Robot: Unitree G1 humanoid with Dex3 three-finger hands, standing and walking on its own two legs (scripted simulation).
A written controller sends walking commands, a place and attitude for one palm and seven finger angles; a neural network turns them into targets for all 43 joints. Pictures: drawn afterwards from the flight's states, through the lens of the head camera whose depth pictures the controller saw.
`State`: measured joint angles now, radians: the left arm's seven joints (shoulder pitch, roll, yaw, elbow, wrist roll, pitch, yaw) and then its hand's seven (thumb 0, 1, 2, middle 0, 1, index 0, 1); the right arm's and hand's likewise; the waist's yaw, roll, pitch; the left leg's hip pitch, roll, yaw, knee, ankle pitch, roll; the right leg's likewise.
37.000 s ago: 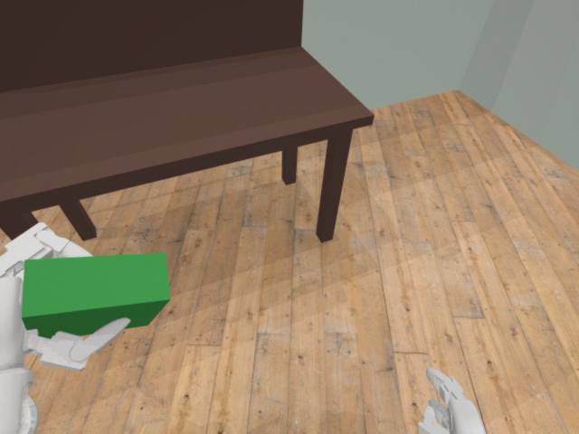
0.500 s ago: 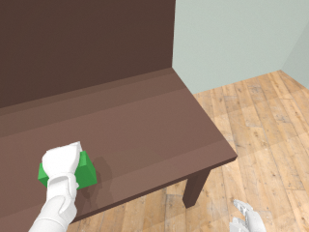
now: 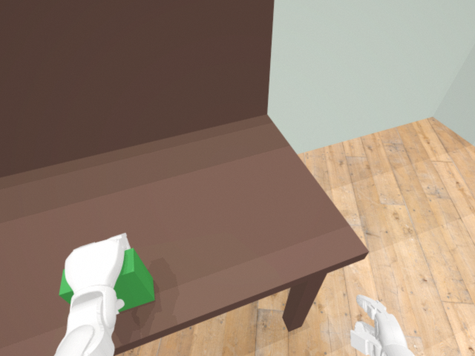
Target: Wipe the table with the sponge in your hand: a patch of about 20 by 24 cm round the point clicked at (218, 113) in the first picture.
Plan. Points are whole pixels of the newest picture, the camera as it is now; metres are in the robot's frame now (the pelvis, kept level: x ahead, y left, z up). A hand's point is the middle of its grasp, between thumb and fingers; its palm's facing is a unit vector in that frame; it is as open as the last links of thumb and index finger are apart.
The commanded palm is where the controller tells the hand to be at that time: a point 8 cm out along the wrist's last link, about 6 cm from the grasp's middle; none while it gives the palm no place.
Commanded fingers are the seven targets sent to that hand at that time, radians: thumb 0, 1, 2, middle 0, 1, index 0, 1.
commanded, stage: lift the sponge slowly off the table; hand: left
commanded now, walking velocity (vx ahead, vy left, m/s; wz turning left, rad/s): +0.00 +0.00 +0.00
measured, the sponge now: (115, 290) +0.23 +0.27 -0.06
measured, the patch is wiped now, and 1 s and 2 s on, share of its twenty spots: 1.00 1.00 1.00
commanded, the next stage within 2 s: bring the sponge back beside the body in 1.54 s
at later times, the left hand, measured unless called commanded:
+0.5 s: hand (104, 277) +0.23 +0.26 +0.01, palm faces -0.05 -0.12 -0.99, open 9.4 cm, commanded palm +0.21 +0.26 +0.07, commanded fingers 0.00 0.10 1.30 -1.20 -1.60 -1.20 -1.60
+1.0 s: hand (100, 266) +0.24 +0.26 +0.04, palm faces -0.03 -0.13 -0.99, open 9.4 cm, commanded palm +0.21 +0.26 +0.11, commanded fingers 0.00 0.10 1.30 -1.20 -1.60 -1.20 -1.60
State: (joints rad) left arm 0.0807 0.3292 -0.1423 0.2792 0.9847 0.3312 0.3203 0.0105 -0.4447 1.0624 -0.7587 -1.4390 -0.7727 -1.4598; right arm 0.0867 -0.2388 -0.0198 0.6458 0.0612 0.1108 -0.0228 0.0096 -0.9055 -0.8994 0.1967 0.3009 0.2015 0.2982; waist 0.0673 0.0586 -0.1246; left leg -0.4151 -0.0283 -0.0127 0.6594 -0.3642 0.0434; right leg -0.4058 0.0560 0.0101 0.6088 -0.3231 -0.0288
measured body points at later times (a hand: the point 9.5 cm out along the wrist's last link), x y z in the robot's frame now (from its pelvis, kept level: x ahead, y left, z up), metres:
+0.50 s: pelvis -0.01 +0.00 +0.01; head -0.02 -0.02 +0.46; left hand +0.23 +0.27 +0.06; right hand +0.22 -0.20 -0.08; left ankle -0.02 +0.09 -0.72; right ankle -0.01 -0.11 -0.72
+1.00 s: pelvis -0.01 -0.01 +0.02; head -0.02 -0.03 +0.47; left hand +0.23 +0.26 +0.09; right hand +0.22 -0.22 -0.07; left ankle -0.02 +0.09 -0.72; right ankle -0.01 -0.11 -0.72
